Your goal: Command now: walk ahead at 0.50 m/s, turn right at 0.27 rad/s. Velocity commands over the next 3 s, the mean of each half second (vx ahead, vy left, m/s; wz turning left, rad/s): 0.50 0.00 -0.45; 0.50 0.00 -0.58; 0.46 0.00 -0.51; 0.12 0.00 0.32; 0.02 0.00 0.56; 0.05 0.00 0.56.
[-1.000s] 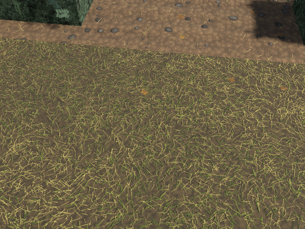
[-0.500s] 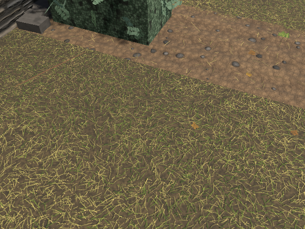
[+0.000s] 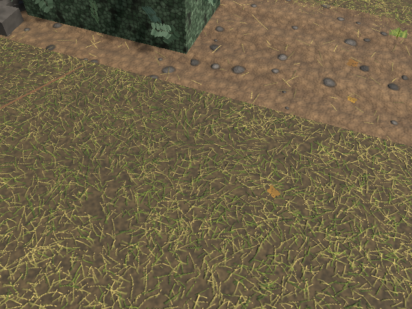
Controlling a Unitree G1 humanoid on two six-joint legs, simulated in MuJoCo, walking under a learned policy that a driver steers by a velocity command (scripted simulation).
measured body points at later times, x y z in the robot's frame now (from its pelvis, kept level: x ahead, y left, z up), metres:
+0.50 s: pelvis +0.27 -0.10 +0.01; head +0.30 -0.12 +0.46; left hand +0.46 +0.12 -0.10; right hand +0.30 -0.39 -0.12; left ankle +0.25 +0.08 -0.63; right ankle +0.30 -0.18 -0.72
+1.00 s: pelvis +0.56 -0.15 +0.02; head +0.58 -0.16 +0.47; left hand +0.78 +0.03 -0.10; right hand +0.53 -0.45 -0.09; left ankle +0.63 -0.08 -0.72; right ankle +0.44 -0.24 -0.63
